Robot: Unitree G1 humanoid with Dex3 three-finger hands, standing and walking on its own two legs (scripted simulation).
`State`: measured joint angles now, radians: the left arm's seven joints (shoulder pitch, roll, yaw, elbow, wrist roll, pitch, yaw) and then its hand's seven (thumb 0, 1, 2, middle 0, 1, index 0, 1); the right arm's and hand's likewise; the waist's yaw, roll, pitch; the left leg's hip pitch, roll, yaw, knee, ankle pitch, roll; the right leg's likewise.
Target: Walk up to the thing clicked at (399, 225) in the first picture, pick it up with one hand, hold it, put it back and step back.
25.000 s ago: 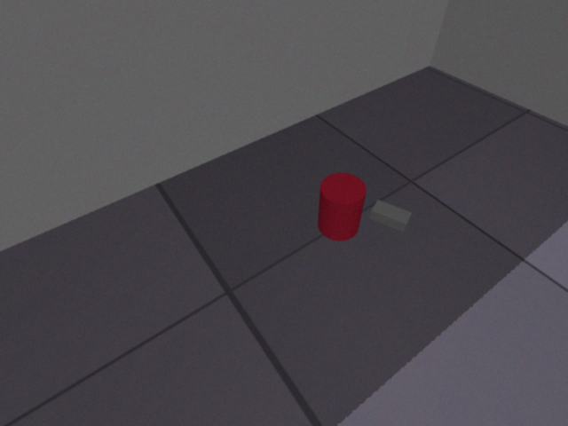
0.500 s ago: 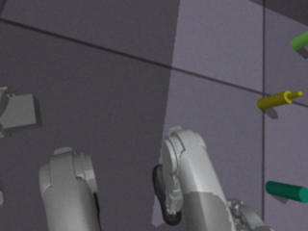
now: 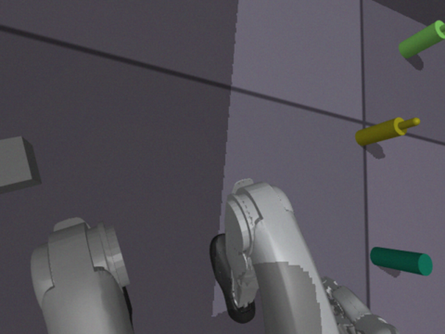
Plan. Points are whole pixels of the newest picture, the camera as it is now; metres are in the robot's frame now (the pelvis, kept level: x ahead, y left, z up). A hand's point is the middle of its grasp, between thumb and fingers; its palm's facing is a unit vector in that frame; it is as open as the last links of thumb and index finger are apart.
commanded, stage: rest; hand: left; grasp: from above
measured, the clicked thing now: out of the picture +0.41 +0.35 -0.26
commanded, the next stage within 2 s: open in 0.46 s
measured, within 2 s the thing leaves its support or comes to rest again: rests again in 0.02 s
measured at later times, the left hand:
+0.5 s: hand out of the picture +0.40 +0.35 -0.23, palm faces -0.46 -0.14 -0.87, open 10.7 cm
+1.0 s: hand out of the picture +0.40 +0.35 -0.24, palm faces -0.45 -0.14 -0.88, open 12.3 cm
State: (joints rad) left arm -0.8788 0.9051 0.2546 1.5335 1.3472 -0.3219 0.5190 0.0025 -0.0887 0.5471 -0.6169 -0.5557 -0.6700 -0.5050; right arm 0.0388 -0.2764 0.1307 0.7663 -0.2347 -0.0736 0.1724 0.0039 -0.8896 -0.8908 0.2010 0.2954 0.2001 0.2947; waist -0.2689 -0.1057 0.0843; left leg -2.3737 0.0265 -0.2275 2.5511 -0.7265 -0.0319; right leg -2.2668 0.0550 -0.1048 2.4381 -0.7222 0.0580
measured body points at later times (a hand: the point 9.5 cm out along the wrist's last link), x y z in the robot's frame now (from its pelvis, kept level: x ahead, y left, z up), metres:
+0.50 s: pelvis +0.00 +0.00 -0.01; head +0.25 +0.12 +0.34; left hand +0.42 +0.35 -0.18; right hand +0.08 -0.27 -0.09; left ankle +0.06 +0.13 -0.26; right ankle +0.09 -0.12 -0.26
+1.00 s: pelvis -0.01 +0.01 -0.01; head +0.25 +0.13 +0.34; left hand +0.42 +0.35 -0.19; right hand +0.07 -0.26 -0.07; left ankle +0.06 +0.13 -0.26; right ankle +0.09 -0.12 -0.26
